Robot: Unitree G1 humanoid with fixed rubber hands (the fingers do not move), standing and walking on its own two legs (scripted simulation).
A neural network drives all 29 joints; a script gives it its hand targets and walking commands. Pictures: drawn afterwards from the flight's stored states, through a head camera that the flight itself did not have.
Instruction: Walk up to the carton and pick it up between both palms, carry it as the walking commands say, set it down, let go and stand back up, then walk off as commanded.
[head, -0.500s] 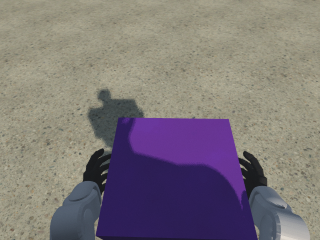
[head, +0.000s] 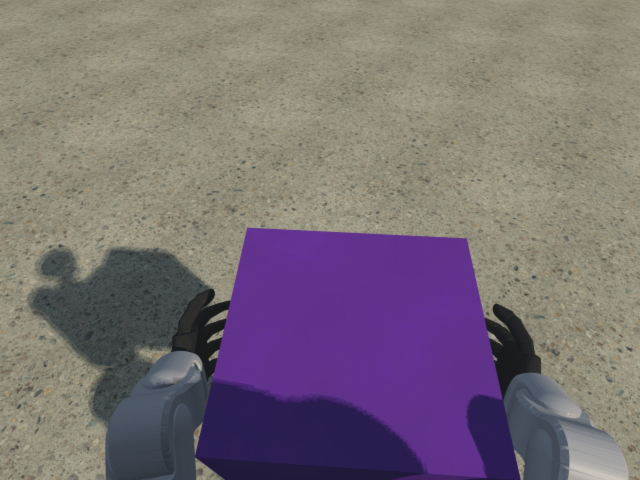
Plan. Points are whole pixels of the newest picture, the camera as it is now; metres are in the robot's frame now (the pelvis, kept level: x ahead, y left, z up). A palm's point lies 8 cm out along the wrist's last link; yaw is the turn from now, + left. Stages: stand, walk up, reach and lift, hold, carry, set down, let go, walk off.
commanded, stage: carry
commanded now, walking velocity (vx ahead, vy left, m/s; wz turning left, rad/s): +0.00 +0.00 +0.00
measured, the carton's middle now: (347, 376) +0.27 -0.02 +0.02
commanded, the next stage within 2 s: none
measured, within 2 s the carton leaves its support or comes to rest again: neither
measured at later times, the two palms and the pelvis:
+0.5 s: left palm (196, 253) +0.40 +0.17 +0.09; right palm (460, 262) +0.38 -0.17 +0.10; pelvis +0.15 +0.01 +0.01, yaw -2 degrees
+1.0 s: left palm (199, 261) +0.41 +0.17 +0.07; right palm (451, 270) +0.39 -0.16 +0.07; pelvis +0.15 +0.01 +0.00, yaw -2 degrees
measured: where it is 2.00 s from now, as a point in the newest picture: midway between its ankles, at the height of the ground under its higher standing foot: outside the picture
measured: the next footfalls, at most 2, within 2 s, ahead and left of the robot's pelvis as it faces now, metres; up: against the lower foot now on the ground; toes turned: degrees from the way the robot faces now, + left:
left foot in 0.26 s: +0.14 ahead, +0.13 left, +0.00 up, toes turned -2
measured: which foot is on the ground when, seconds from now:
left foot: down 0.00-0.00, up 0.02-0.24, down 0.26-1.00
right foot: down 0.00-1.00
